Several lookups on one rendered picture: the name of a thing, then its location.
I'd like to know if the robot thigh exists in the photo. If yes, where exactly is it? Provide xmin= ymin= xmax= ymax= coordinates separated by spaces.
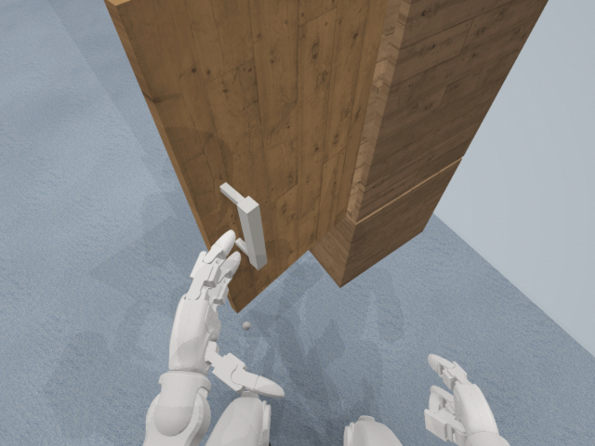
xmin=344 ymin=420 xmax=403 ymax=446
xmin=205 ymin=397 xmax=271 ymax=446

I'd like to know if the left robot hand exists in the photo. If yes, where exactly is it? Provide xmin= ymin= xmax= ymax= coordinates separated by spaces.
xmin=168 ymin=230 xmax=284 ymax=399

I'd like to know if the cupboard door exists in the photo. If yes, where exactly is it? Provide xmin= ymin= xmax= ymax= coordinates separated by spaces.
xmin=104 ymin=0 xmax=389 ymax=314

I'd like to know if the handle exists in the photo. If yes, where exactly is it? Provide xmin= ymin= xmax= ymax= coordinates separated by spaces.
xmin=219 ymin=182 xmax=268 ymax=270

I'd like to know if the right robot hand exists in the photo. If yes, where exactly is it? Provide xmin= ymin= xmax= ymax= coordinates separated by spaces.
xmin=424 ymin=354 xmax=499 ymax=446

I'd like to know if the left robot thigh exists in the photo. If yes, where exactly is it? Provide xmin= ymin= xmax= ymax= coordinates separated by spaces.
xmin=205 ymin=397 xmax=271 ymax=446

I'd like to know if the left robot forearm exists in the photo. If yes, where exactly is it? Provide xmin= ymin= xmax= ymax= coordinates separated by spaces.
xmin=142 ymin=371 xmax=211 ymax=446

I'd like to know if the right robot thigh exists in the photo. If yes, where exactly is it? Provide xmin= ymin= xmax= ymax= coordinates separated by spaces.
xmin=344 ymin=420 xmax=403 ymax=446

